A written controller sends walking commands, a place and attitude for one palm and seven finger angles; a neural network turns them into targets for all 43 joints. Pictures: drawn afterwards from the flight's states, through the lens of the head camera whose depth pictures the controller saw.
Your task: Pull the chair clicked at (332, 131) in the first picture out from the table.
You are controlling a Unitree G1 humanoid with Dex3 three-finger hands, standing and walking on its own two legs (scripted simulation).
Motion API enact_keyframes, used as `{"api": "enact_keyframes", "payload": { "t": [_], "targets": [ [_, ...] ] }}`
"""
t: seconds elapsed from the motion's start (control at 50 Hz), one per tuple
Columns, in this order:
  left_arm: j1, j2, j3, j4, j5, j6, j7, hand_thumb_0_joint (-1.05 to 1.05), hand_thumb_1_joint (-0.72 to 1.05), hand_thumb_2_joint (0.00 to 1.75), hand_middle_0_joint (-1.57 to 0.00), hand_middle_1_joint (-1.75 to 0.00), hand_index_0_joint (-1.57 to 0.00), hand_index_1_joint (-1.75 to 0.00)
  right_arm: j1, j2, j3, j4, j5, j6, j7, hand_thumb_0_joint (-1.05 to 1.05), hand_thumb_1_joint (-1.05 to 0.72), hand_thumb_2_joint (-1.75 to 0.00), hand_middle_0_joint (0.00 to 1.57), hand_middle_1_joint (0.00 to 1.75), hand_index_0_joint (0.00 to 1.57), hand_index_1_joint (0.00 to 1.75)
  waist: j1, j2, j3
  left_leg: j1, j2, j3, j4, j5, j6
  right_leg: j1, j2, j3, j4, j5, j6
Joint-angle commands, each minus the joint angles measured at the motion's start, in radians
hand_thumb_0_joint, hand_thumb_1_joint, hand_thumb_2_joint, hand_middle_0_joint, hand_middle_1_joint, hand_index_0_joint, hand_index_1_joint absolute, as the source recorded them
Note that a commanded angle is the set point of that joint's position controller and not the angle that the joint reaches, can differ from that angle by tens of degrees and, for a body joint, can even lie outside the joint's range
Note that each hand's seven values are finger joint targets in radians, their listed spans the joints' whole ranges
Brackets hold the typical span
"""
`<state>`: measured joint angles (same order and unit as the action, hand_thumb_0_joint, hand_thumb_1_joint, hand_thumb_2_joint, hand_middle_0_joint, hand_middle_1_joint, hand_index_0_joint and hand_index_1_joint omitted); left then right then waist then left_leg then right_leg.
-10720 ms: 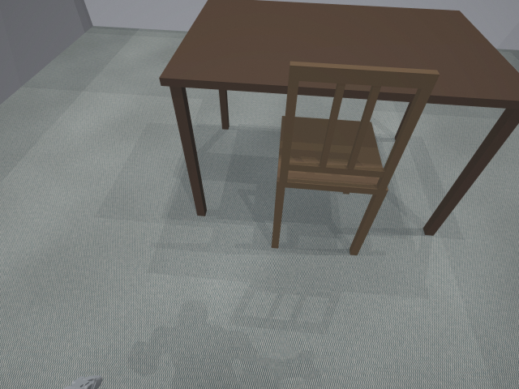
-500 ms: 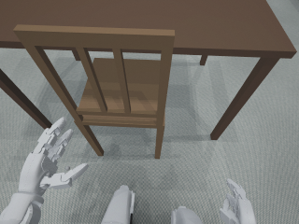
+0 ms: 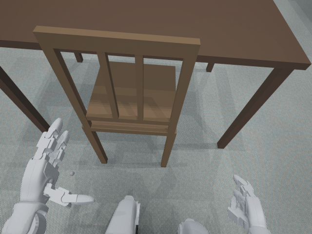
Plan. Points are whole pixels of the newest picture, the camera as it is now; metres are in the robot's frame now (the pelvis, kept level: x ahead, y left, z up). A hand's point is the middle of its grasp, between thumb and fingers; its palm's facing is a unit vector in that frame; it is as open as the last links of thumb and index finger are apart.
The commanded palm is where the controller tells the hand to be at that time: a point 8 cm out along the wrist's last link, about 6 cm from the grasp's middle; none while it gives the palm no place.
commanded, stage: raise the hand toward the chair's back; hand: left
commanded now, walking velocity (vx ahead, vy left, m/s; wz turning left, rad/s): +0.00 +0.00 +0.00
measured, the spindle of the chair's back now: (110, 89) +0.51 +0.19 +0.01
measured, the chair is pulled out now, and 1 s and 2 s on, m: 0.00 0.00 0.00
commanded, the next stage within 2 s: aim the fingers beside a spindle in 0.88 s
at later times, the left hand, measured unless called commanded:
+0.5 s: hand (74, 163) +0.25 +0.20 +0.06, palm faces +0.05 -1.00 -0.06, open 16.9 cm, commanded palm +0.22 +0.25 +0.07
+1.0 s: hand (82, 162) +0.25 +0.19 +0.07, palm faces +0.05 -1.00 -0.06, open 16.9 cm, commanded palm +0.23 +0.24 +0.07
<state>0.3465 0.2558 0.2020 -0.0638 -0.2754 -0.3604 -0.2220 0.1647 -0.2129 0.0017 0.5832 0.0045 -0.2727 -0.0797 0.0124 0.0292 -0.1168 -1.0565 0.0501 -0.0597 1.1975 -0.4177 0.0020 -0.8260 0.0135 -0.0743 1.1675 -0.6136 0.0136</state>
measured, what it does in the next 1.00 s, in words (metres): stands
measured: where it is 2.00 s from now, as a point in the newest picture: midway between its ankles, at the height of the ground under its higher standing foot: outside the picture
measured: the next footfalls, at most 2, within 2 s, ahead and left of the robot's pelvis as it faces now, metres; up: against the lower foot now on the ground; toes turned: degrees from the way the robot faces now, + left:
none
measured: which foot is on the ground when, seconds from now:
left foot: down 0.00-1.00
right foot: down 0.00-1.00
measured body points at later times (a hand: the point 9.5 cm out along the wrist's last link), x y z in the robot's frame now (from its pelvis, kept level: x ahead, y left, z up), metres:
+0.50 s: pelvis +0.00 -0.01 +0.01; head +0.08 +0.01 +0.45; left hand +0.24 +0.26 +0.07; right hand +0.18 -0.25 -0.07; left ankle +0.09 +0.11 -0.64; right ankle -0.02 -0.14 -0.64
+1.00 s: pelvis +0.01 -0.02 +0.01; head +0.08 -0.02 +0.45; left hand +0.25 +0.24 +0.07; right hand +0.19 -0.26 -0.07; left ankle +0.09 +0.11 -0.64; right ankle -0.02 -0.14 -0.64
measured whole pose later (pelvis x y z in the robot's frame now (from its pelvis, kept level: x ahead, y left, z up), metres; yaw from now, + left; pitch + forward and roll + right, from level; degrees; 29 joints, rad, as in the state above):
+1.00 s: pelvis +0.01 -0.02 +0.01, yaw +0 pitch +15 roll -3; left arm 0.27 0.25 0.23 0.03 -0.29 -0.34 -0.25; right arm 0.19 -0.23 0.01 0.61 0.01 -0.27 -0.08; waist 0.01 0.05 -0.12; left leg -1.00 0.06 -0.06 1.15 -0.41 -0.03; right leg -0.79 0.02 -0.07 1.15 -0.62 -0.01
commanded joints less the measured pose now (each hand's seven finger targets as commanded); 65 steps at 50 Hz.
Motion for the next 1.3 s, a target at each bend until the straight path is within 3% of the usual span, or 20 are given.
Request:
{"api": "enact_keyframes", "payload": {
  "t": [0.0, 0.08, 0.32, 0.46, 0.48, 0.56, 0.62, 0.66, 0.68, 0.78, 0.82, 0.96, 1.02, 1.08, 1.1, 1.12, 1.18, 1.28],
  "targets": [
    [-0.049, 0.117, 0.060, -0.226, -0.007, -0.051, 0.000, 0.00, -0.50, 0.30, -0.06, -0.08, -0.06, -0.08, 0.003, -0.148, -0.053, -0.140, -0.001, -0.041, -0.010, 0.00, -0.90, -0.90, 0.20, 0.30, 0.20, 0.30, -0.012, 0.111, -0.257, 0.448, -0.023, -0.049, -0.230, 0.060, 0.007, -0.076, 0.047, -0.013, -0.182, 0.163, -0.033],
    [-0.066, 0.126, 0.070, -0.185, -0.006, -0.034, 0.001, 0.00, -0.50, 0.30, -0.06, -0.08, -0.06, -0.08, 0.001, -0.151, -0.044, -0.142, -0.001, -0.036, -0.010, 0.00, -0.90, -0.90, 0.20, 0.30, 0.20, 0.30, -0.018, 0.080, -0.212, 0.419, -0.025, -0.056, -0.245, 0.020, 0.006, -0.075, 0.050, -0.017, -0.196, 0.143, -0.032],
    [-0.122, 0.156, 0.094, -0.176, -0.015, -0.033, -0.006, 0.00, -0.50, 0.30, -0.06, -0.08, -0.06, -0.08, 0.009, -0.161, -0.040, -0.134, -0.002, -0.051, -0.010, 0.00, -0.90, -0.90, 0.20, 0.30, 0.20, 0.30, -0.015, 0.094, -0.243, 0.438, -0.033, -0.035, -0.242, 0.060, 0.008, -0.035, 0.047, -0.002, -0.222, 0.165, -0.031],
    [-0.096, 0.159, 0.116, -0.106, -0.024, -0.026, -0.012, 0.00, -0.50, 0.30, -0.06, -0.08, -0.06, -0.08, 0.013, -0.161, -0.048, -0.117, 0.000, -0.056, -0.010, 0.00, -0.90, -0.90, 0.20, 0.30, 0.20, 0.30, -0.010, 0.020, -0.241, 0.394, -0.039, -0.007, -0.210, 0.124, 0.015, 0.009, 0.048, 0.022, -0.235, 0.216, -0.025],
    [-0.111, 0.145, 0.096, -0.134, -0.023, -0.032, -0.015, 0.00, -0.50, 0.30, -0.06, -0.08, -0.06, -0.08, 0.013, -0.160, -0.048, -0.123, 0.003, -0.058, -0.008, 0.00, -0.90, -0.90, 0.20, 0.30, 0.20, 0.30, -0.011, 0.051, -0.238, 0.401, -0.040, -0.001, -0.213, 0.130, 0.013, 0.009, 0.043, 0.023, -0.235, 0.223, -0.025],
    [-0.114, 0.168, 0.120, -0.119, -0.019, -0.043, -0.008, 0.00, -0.50, 0.30, -0.06, -0.08, -0.06, -0.08, 0.013, -0.159, -0.052, -0.115, 0.000, -0.058, -0.008, 0.00, -0.90, -0.90, 0.20, 0.30, 0.20, 0.30, -0.010, 0.037, -0.236, 0.388, -0.041, 0.004, -0.197, 0.136, 0.015, 0.011, 0.044, 0.038, -0.235, 0.232, -0.023],
    [-0.127, 0.152, 0.107, -0.135, -0.023, -0.053, -0.007, 0.00, -0.50, 0.30, -0.06, -0.08, -0.06, -0.08, 0.012, -0.157, -0.051, -0.115, -0.001, -0.058, -0.005, 0.00, -0.90, -0.90, 0.20, 0.30, 0.20, 0.30, -0.016, 0.044, -0.244, 0.395, -0.043, 0.008, -0.190, 0.150, 0.015, 0.017, 0.040, 0.044, -0.234, 0.259, -0.021],
    [-0.113, 0.173, 0.130, -0.128, -0.017, -0.055, -0.003, 0.00, -0.50, 0.30, -0.06, -0.08, -0.06, -0.08, 0.013, -0.156, -0.054, -0.111, -0.002, -0.056, -0.005, 0.00, -0.90, -0.90, 0.20, 0.30, 0.20, 0.30, -0.005, 0.048, -0.262, 0.397, -0.043, 0.013, -0.180, 0.183, 0.016, 0.031, 0.041, 0.050, -0.225, 0.299, -0.022],
    [-0.122, 0.155, 0.113, -0.139, -0.019, -0.056, -0.005, 0.00, -0.50, 0.30, -0.06, -0.08, -0.06, -0.08, 0.016, -0.154, -0.051, -0.114, -0.002, -0.055, -0.003, 0.00, -0.90, -0.90, 0.20, 0.30, 0.20, 0.30, -0.010, 0.049, -0.262, 0.398, -0.045, 0.013, -0.182, 0.185, 0.015, 0.034, 0.038, 0.046, -0.224, 0.305, -0.021],
    [-0.129, 0.149, 0.111, -0.117, -0.027, -0.051, -0.020, 0.00, -0.50, 0.30, -0.06, -0.08, -0.06, -0.08, 0.013, -0.153, -0.053, -0.108, 0.000, -0.054, -0.008, 0.00, -0.90, -0.90, 0.20, 0.30, 0.20, 0.30, -0.014, 0.016, -0.261, 0.386, -0.045, 0.017, -0.168, 0.189, 0.016, 0.041, 0.033, 0.064, -0.231, 0.331, -0.014],
    [-0.137, 0.139, 0.095, -0.115, -0.025, -0.049, -0.026, 0.00, -0.50, 0.30, -0.06, -0.08, -0.06, -0.08, 0.008, -0.152, -0.051, -0.109, 0.004, -0.056, -0.008, 0.00, -0.90, -0.90, 0.20, 0.30, 0.20, 0.30, -0.015, 0.039, -0.239, 0.390, -0.045, 0.016, -0.176, 0.179, 0.015, 0.024, 0.036, 0.054, -0.227, 0.311, -0.018],
    [-0.137, 0.153, 0.121, -0.095, -0.030, -0.046, -0.030, 0.00, -0.50, 0.30, -0.06, -0.08, -0.06, -0.08, 0.008, -0.151, -0.051, -0.105, 0.003, -0.053, -0.012, 0.00, -0.90, -0.90, 0.20, 0.30, 0.20, 0.30, -0.009, 0.010, -0.250, 0.378, -0.045, 0.016, -0.167, 0.180, 0.016, 0.034, 0.036, 0.067, -0.232, 0.314, -0.015],
    [-0.205, 0.130, 0.091, -0.081, -0.028, -0.058, -0.036, 0.00, -0.50, 0.30, -0.06, -0.08, -0.06, -0.08, 0.006, -0.153, -0.048, -0.099, 0.003, -0.059, -0.014, 0.00, -0.90, -0.90, 0.20, 0.30, 0.20, 0.30, -0.024, 0.018, -0.228, 0.366, -0.043, 0.014, -0.163, 0.149, 0.014, -0.007, 0.035, 0.063, -0.226, 0.269, -0.016],
    [-0.223, 0.121, 0.064, -0.095, -0.019, -0.070, -0.033, 0.00, -0.50, 0.30, -0.06, -0.08, -0.06, -0.08, 0.011, -0.156, -0.047, -0.101, 0.000, -0.068, -0.013, 0.00, -0.90, -0.90, 0.20, 0.30, 0.20, 0.30, -0.022, 0.045, -0.259, 0.382, -0.043, 0.012, -0.158, 0.156, 0.016, -0.018, 0.035, 0.058, -0.212, 0.268, -0.020],
    [-0.220, 0.123, 0.068, -0.081, -0.017, -0.069, -0.028, 0.00, -0.50, 0.30, -0.06, -0.08, -0.06, -0.08, 0.013, -0.157, -0.048, -0.100, 0.001, -0.068, -0.011, 0.00, -0.90, -0.90, 0.20, 0.30, 0.20, 0.30, -0.020, 0.025, -0.259, 0.380, -0.041, 0.007, -0.164, 0.143, 0.015, -0.022, 0.037, 0.049, -0.209, 0.251, -0.022],
    [-0.242, 0.108, 0.041, -0.082, -0.011, -0.071, -0.027, 0.00, -0.50, 0.30, -0.06, -0.08, -0.06, -0.08, 0.011, -0.159, -0.046, -0.102, 0.000, -0.070, -0.012, 0.00, -0.90, -0.90, 0.20, 0.30, 0.20, 0.30, -0.030, 0.036, -0.249, 0.383, -0.041, 0.007, -0.161, 0.137, 0.016, -0.041, 0.037, 0.048, -0.207, 0.247, -0.021],
    [-0.279, 0.146, 0.077, -0.060, 0.003, -0.064, -0.006, 0.00, -0.50, 0.30, -0.06, -0.08, -0.06, -0.08, 0.013, -0.164, -0.047, -0.098, -0.004, -0.065, -0.013, 0.00, -0.90, -0.90, 0.20, 0.30, 0.20, 0.30, -0.025, 0.025, -0.261, 0.360, -0.039, 0.006, -0.160, 0.110, 0.017, -0.052, 0.036, 0.050, -0.205, 0.209, -0.022],
    [-0.329, 0.135, 0.070, -0.038, 0.017, -0.060, 0.023, 0.00, -0.50, 0.30, -0.06, -0.08, -0.06, -0.08, 0.012, -0.164, -0.044, -0.101, -0.007, -0.057, -0.010, 0.00, -0.90, -0.90, 0.20, 0.30, 0.20, 0.30, -0.018, 0.037, -0.289, 0.373, -0.037, 0.006, -0.165, 0.104, 0.016, -0.057, 0.037, 0.044, -0.198, 0.202, -0.025]
  ]
}}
